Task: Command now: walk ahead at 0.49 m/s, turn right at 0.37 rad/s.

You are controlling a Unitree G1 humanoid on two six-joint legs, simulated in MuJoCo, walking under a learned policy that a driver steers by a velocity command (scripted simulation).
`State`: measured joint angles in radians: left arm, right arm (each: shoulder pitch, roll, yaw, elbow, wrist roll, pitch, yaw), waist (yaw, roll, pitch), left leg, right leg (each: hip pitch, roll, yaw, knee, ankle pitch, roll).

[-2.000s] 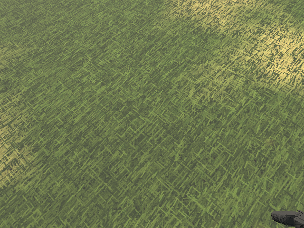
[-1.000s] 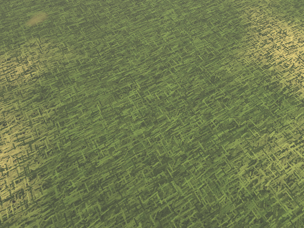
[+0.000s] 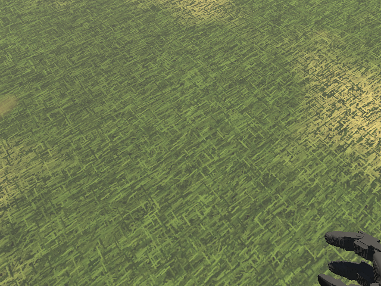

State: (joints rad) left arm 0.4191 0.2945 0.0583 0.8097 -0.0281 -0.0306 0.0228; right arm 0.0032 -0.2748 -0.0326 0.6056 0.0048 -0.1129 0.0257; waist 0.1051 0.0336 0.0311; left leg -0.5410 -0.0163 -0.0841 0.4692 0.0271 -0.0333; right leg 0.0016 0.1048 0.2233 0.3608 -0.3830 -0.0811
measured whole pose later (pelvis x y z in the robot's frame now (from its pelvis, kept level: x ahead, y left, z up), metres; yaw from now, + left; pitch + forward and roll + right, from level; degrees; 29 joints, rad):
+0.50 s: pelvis +0.28 -0.01 +0.00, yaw +8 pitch +1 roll +1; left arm 0.01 0.27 0.02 0.64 0.00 -0.11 -0.02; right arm 0.46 -0.30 -0.07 0.78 0.03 -0.04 -0.01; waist -0.11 -0.02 0.01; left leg -0.08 -0.08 -0.21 0.46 -0.40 0.02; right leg -0.41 0.00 0.08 0.46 -0.08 0.00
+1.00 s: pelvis +0.52 +0.07 -0.02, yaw +26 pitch +2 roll -2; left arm 0.36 0.32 0.08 0.86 -0.02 -0.05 0.01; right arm 0.05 -0.29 -0.05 0.57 0.02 -0.02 0.06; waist 0.08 0.02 0.05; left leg -0.52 0.01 0.04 0.58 -0.11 0.10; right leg 0.09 -0.06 -0.24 0.41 -0.46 0.05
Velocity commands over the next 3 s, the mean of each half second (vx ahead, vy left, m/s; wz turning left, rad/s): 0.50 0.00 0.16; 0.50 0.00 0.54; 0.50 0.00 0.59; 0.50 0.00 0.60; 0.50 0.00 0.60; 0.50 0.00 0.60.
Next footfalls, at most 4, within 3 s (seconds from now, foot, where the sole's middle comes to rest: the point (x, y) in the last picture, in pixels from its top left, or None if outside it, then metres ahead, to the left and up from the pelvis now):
0.04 left None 0.20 0.12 -0.77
0.50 right None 0.44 -0.11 -0.77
1.00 left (164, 231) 0.63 0.23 -0.77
1.48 right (180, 156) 0.98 0.21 -0.77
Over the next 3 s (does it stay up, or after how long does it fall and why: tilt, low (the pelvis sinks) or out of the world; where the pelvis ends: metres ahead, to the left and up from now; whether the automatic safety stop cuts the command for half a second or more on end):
stays up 1.08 0.93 -0.02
